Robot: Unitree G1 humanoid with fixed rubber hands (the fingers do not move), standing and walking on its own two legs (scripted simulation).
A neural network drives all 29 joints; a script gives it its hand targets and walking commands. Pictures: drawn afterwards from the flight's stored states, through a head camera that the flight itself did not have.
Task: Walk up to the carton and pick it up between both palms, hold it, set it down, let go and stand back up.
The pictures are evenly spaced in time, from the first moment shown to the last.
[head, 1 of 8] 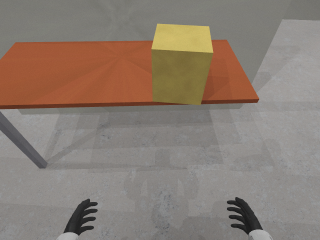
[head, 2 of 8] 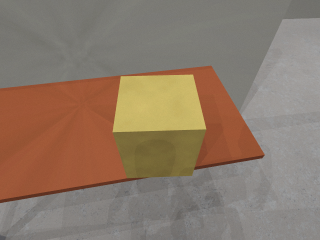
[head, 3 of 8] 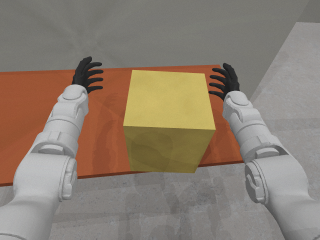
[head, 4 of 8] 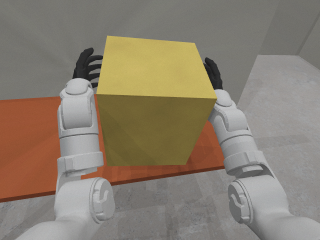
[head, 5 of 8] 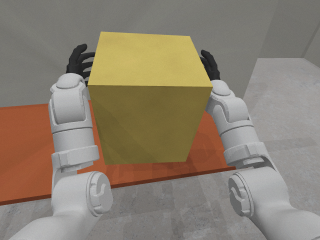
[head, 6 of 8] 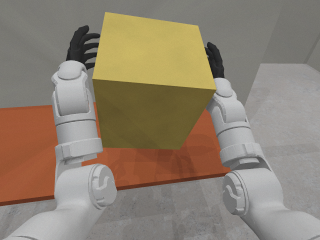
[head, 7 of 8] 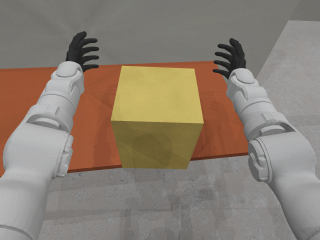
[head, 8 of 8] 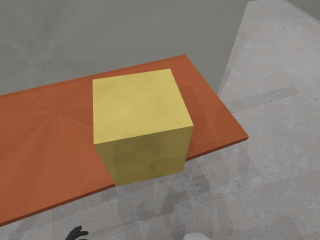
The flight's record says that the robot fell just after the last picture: no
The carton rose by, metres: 0.24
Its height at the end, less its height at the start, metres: +0.00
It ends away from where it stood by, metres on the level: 0.01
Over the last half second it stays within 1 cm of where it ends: yes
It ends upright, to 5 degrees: yes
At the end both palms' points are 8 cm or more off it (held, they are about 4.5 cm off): yes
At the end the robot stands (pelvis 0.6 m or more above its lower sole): yes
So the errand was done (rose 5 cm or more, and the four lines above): yes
